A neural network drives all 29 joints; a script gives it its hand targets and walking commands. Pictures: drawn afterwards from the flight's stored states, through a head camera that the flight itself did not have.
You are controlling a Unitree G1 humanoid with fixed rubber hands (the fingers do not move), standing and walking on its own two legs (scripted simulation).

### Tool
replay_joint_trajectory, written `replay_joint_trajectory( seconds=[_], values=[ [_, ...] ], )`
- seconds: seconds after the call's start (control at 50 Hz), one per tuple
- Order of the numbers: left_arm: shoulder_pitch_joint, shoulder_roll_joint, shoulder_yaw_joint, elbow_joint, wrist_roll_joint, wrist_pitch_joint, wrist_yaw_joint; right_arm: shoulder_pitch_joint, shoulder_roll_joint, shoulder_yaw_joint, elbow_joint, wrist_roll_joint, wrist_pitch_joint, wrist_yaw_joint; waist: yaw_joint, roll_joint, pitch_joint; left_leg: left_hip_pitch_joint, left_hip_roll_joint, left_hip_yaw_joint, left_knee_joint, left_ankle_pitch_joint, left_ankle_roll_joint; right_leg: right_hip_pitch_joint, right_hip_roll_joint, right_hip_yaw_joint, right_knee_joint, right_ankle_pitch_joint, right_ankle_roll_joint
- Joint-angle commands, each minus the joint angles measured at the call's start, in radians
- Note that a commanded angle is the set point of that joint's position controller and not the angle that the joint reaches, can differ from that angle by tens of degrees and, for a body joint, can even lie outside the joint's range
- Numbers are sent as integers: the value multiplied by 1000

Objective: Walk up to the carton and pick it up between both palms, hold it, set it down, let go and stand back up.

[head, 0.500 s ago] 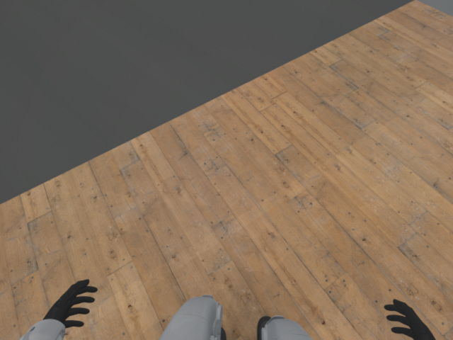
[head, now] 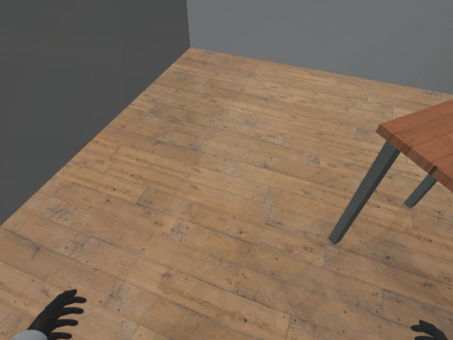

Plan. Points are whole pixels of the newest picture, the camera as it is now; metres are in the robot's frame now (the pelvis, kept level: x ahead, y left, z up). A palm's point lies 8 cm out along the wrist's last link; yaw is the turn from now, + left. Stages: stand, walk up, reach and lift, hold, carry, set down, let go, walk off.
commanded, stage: walk up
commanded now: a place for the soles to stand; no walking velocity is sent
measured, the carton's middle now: out of the picture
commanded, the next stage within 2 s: none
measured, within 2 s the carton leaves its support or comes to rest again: neither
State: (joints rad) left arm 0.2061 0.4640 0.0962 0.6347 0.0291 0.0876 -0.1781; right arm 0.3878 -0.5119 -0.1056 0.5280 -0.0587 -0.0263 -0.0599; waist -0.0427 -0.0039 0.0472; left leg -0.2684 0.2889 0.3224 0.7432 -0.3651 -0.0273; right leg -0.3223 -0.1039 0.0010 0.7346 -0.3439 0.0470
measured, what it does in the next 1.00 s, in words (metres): steps to the right, turning right: left foot, then right foot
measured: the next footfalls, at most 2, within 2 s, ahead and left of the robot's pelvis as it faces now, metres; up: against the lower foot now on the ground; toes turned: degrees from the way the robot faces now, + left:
left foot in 0.22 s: +0.15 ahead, +0.06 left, +0.00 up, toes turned -7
right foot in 0.56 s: +0.08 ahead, -0.28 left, +0.00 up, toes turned -35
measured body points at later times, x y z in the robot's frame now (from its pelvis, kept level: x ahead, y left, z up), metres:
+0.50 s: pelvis +0.05 -0.08 +0.01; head +0.03 -0.07 +0.45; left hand +0.32 +0.15 -0.06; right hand -0.05 -0.43 -0.05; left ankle +0.12 +0.06 -0.71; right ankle +0.04 -0.22 -0.69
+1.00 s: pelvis +0.17 -0.18 -0.02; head +0.16 -0.18 +0.43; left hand +0.46 -0.01 -0.10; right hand +0.03 -0.48 -0.08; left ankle +0.31 -0.15 -0.71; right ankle +0.06 -0.25 -0.68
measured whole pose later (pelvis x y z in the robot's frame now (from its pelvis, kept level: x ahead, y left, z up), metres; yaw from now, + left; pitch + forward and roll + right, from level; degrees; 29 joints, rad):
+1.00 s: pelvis +0.17 -0.18 -0.02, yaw -47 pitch -5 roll +2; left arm 0.39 0.44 0.05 0.63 0.01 0.05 -0.03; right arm 0.39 -0.44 -0.04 0.54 -0.04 -0.05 0.01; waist 0.03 -0.02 0.05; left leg -0.38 0.06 0.16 0.82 -0.35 0.02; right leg -0.34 0.06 0.16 1.08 -0.58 -0.01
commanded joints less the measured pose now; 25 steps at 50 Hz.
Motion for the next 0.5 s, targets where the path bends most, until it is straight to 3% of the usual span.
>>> replay_joint_trajectory(
  seconds=[0.0,0.02,0.06,0.1,0.14,0.16,0.18,0.2,0.22,0.24,0.26,0.28,0.32,0.34,0.36,0.42,0.44,0.46,0.48],
  values=[
    [107,331,98,-45,5,-32,53,-193,-177,-33,-173,57,-15,30,174,-287,60,-484,-205,-239,317,-334,15,201,-127,596,-488,-168,-321],
    [52,326,99,-52,0,-26,66,-120,-187,-36,-142,68,-23,41,139,-268,36,-474,-190,-247,303,-304,20,253,-111,503,-453,-85,-312],
    [-49,301,75,-77,-4,-18,91,20,-206,-39,-66,79,-37,40,83,-243,21,-394,-168,-250,221,-185,15,225,-76,389,-381,27,-289],
    [-94,240,55,-103,2,-16,83,62,-170,-17,-44,64,-39,26,66,-285,14,-201,-208,-264,118,-131,36,39,-74,438,-402,-58,-287],
    [-152,212,39,-117,11,-14,77,119,-171,-15,-14,61,-37,21,26,-259,19,-47,-248,-266,-19,-74,54,-81,-44,422,-372,-103,-262],
    [-187,192,30,-117,7,-11,74,156,-156,-17,-1,53,-36,18,0,-232,5,89,-281,-237,-95,25,60,-189,4,384,-323,-147,-233],
    [-246,162,14,-122,8,-10,75,243,-159,-23,31,56,-35,11,-66,-167,-10,288,-276,-254,-189,131,54,-343,55,345,-240,-259,-188],
    [-219,98,3,-128,9,-12,82,311,-222,-42,46,42,-31,1,-109,34,-65,410,-151,-432,-323,-58,55,-464,184,282,-18,-374,-137],
    [-169,74,9,-130,3,-11,92,256,-319,-59,10,13,-27,-6,-69,187,-42,268,174,-868,-574,-443,122,-474,243,182,301,-248,-60],
    [-104,176,37,-134,4,-2,97,120,-332,-69,-43,5,-26,-17,-7,72,33,64,298,-968,-653,-535,222,-389,147,201,435,-197,-43],
    [-25,215,52,-105,-1,-3,88,78,-297,-68,-49,-2,-35,-18,32,15,63,23,291,-886,-624,-542,223,-355,106,187,482,-152,-39],
    [-10,225,54,-83,4,-4,77,43,-272,-62,-54,-6,-46,-18,47,14,122,-6,251,-796,-610,-499,212,-358,66,176,477,-105,-37],
    [56,223,47,-60,14,-10,52,-28,-265,-64,-73,0,-58,-18,71,108,106,-18,181,-602,-570,-384,217,-284,3,145,439,-34,-32],
    [14,219,39,-61,2,-15,50,-31,-253,-81,-74,4,-62,-12,42,127,103,-5,182,-529,-549,-391,228,-288,-26,81,371,-28,-46],
    [-44,206,36,-87,-2,-17,42,-28,-272,-88,-74,-1,-67,-10,31,150,142,-31,192,-499,-559,-371,247,-281,-42,87,346,-25,-49],
    [-115,197,21,-140,-2,-18,31,-19,-262,-95,-66,-4,-64,-4,0,155,142,15,177,-364,-523,-313,218,-247,-49,51,168,-72,-66],
    [-110,187,15,-137,-6,-22,30,-27,-252,-94,-76,-6,-61,1,-3,158,149,-23,155,-290,-510,-290,205,-200,-33,8,139,-62,-68],
    [-85,189,15,-143,-9,-26,29,-29,-264,-94,-81,-3,-54,8,1,206,106,-2,143,-244,-486,-316,194,-139,-23,-20,87,-81,-77],
    [-13,185,16,-120,-16,-35,33,-64,-258,-89,-89,-4,-47,17,49,189,100,-69,123,-176,-411,-324,178,-20,-9,-40,22,0,-85]
  ],
)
